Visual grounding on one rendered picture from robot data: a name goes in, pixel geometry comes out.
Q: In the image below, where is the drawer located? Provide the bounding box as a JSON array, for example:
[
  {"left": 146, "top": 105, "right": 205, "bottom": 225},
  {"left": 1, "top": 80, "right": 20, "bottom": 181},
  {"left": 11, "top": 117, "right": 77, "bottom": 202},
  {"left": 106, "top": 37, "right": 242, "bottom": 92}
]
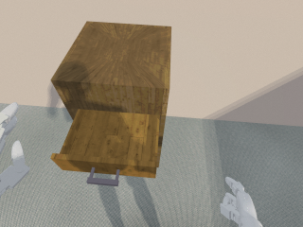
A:
[{"left": 50, "top": 109, "right": 160, "bottom": 179}]

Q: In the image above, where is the robot right forearm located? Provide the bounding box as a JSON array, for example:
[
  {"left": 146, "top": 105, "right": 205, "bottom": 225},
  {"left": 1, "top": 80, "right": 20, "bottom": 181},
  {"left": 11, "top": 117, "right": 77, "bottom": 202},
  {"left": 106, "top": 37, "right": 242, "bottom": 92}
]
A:
[{"left": 239, "top": 217, "right": 263, "bottom": 227}]

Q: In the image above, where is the handle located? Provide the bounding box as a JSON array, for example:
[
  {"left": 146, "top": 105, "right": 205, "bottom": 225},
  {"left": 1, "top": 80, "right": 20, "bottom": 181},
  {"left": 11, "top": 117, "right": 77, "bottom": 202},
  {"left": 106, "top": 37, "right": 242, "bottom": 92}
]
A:
[{"left": 86, "top": 167, "right": 120, "bottom": 186}]

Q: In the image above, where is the right robot hand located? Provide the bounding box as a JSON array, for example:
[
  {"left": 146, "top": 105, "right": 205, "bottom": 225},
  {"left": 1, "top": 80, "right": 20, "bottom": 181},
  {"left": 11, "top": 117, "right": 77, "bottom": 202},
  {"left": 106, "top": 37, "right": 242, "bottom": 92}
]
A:
[{"left": 220, "top": 177, "right": 258, "bottom": 224}]

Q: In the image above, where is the left robot hand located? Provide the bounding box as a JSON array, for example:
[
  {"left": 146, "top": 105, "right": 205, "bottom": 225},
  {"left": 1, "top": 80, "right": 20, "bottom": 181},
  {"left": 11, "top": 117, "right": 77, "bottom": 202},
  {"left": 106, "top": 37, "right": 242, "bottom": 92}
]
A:
[{"left": 0, "top": 102, "right": 30, "bottom": 198}]

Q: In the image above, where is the cabinet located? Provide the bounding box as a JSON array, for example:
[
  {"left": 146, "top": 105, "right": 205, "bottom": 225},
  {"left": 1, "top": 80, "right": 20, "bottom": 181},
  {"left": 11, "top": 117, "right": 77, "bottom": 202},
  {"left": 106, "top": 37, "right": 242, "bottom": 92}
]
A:
[{"left": 51, "top": 21, "right": 171, "bottom": 167}]

